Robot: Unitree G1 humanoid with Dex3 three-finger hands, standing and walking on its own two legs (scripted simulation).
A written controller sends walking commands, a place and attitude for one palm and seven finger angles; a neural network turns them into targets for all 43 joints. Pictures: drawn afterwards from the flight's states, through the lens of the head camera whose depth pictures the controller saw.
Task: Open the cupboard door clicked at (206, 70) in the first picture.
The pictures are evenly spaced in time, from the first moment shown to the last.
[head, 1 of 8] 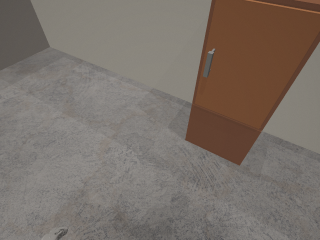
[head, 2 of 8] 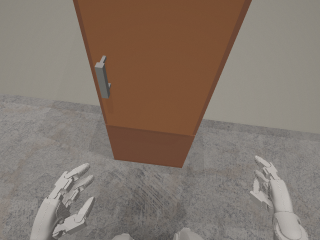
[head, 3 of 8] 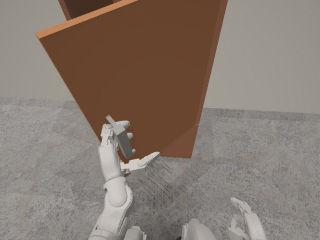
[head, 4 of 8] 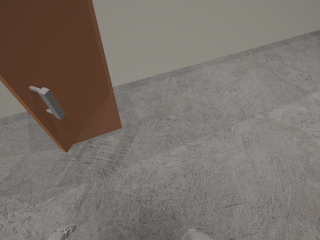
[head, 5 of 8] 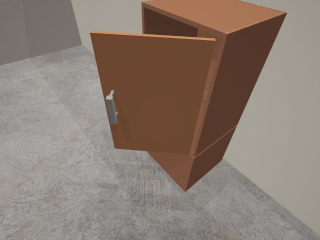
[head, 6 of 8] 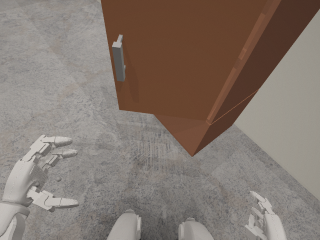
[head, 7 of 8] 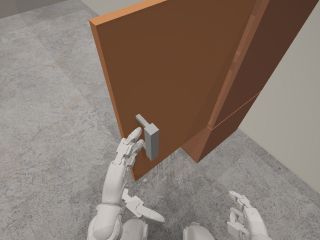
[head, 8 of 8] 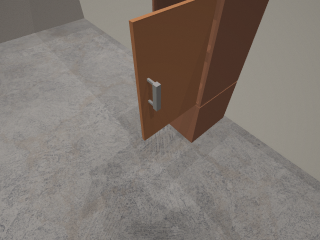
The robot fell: no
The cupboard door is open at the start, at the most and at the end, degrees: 0 92 91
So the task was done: yes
